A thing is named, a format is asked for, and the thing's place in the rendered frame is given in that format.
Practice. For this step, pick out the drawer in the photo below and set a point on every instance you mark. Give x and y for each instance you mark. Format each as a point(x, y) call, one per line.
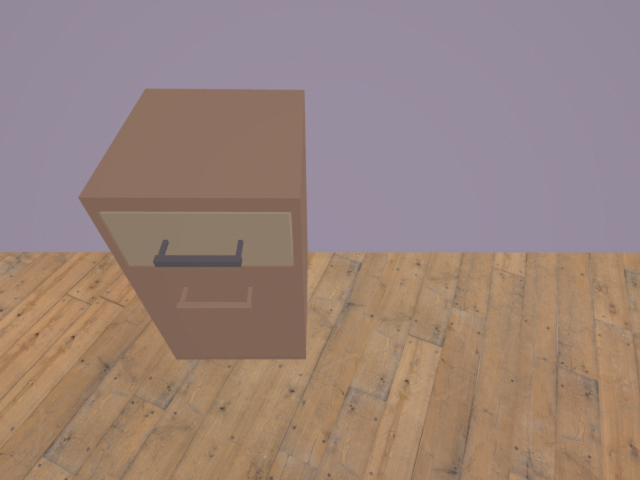
point(267, 236)

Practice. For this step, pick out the cabinet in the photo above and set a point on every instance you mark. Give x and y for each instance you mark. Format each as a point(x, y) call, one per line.
point(213, 150)

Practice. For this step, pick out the handle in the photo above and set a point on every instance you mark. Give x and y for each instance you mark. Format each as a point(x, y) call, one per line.
point(214, 307)
point(162, 260)

